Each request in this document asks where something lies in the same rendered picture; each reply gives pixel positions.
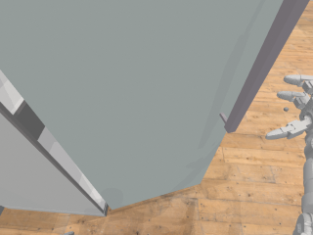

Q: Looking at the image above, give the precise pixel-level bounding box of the robot right upper arm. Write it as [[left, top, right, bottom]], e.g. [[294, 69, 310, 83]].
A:
[[292, 212, 313, 235]]

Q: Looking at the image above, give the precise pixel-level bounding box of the robot right hand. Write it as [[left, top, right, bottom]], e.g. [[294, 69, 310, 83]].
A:
[[265, 74, 313, 140]]

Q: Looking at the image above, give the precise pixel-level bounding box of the fridge door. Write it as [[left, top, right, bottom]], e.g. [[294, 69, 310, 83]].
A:
[[0, 0, 284, 210]]

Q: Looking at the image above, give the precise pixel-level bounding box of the robot right forearm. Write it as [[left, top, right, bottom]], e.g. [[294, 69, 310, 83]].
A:
[[301, 129, 313, 213]]

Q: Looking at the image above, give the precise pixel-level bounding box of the handle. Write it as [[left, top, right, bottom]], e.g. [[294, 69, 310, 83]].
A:
[[219, 0, 310, 133]]

